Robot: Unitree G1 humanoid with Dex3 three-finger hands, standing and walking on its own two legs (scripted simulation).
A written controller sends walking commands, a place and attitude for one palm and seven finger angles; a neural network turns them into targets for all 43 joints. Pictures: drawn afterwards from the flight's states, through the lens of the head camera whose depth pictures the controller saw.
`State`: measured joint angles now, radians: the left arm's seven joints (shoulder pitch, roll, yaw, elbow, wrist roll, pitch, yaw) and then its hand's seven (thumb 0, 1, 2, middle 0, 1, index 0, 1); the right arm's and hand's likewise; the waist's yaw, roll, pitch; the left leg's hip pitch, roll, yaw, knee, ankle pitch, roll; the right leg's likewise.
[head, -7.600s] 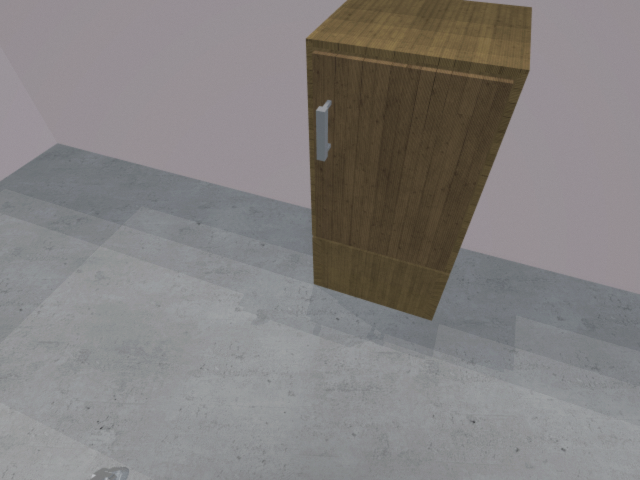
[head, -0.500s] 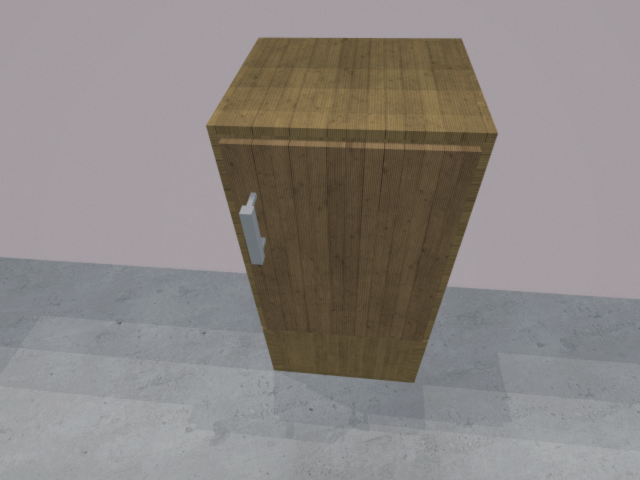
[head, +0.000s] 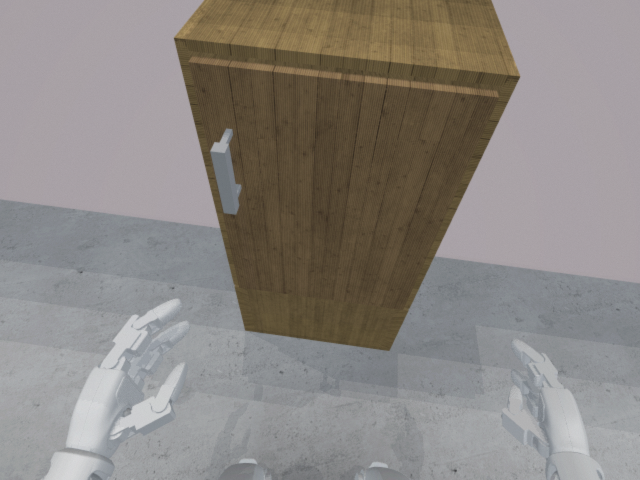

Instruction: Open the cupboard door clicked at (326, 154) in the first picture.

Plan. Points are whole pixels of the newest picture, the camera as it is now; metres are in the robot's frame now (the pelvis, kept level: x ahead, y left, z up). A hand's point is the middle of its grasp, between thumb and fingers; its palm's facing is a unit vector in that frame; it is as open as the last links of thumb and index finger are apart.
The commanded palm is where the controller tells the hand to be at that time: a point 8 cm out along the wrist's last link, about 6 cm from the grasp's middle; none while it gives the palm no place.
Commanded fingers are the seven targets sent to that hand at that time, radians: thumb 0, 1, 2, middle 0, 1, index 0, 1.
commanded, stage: raise the hand with hooked fingers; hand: left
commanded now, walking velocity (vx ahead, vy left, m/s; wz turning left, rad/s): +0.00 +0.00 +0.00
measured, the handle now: (229, 172) +0.57 +0.18 +0.03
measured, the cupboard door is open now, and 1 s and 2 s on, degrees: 0 0 0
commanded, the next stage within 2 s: move the hooked fingers beside the handle in 1.74 s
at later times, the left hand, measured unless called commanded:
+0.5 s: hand (109, 394) +0.21 +0.25 +0.02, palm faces -0.09 -0.99 -0.05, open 11.3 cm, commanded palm +0.19 +0.30 +0.02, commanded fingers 0.00 -0.13 0.46 -0.27 -0.96 -0.27 -0.96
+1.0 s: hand (72, 359) +0.24 +0.30 +0.03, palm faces -0.07 -0.99 -0.07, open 13.8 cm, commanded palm +0.23 +0.35 +0.04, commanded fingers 0.00 -0.50 0.30 -0.30 -1.20 -0.30 -1.20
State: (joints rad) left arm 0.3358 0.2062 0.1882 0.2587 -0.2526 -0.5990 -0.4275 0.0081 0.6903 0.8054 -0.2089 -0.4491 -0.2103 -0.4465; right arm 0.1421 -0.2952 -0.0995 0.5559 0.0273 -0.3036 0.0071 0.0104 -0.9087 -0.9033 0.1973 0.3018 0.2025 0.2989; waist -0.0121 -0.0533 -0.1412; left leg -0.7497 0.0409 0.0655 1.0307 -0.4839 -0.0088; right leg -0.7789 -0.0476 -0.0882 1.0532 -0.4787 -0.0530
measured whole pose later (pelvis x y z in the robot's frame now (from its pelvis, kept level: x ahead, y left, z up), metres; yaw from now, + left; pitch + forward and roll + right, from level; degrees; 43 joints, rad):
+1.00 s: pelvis -0.01 +0.05 -0.01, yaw +0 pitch +15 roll -4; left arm 0.15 0.40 0.37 0.24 -0.35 -0.34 -0.52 -0.01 -0.45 0.33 -0.29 -1.17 -0.29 -1.17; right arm 0.24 -0.27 0.04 0.50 0.04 -0.23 -0.03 0.01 -0.90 -0.90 0.20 0.30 0.21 0.30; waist -0.01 0.01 -0.12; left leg -0.90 0.03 0.02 1.15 -0.52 0.05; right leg -0.86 -0.05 -0.11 1.07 -0.46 0.01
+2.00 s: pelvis -0.01 +0.03 -0.02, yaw +0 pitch +16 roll -3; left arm -0.07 0.44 0.43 0.47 -0.37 -0.35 -0.62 -0.02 -0.50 0.30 -0.30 -1.20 -0.30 -1.20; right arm 0.27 -0.29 0.04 0.53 0.05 -0.21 -0.05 0.01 -0.90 -0.90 0.20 0.30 0.21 0.30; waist -0.02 0.02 -0.12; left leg -0.91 0.05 0.01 1.15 -0.52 0.03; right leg -0.89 -0.03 -0.12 1.08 -0.47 -0.01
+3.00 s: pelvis -0.01 +0.03 -0.02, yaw -2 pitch +21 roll -3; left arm -0.67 0.54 0.43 1.01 -0.18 -0.42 -0.50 -0.02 -0.50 0.30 -0.30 -1.20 -0.30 -1.20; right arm 0.32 -0.29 0.03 0.60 0.03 -0.02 -0.03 0.00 -0.90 -0.90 0.20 0.30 0.21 0.30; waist -0.11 0.01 -0.12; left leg -1.03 0.06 0.03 1.18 -0.52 0.03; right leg -1.01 -0.02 -0.09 1.10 -0.46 -0.01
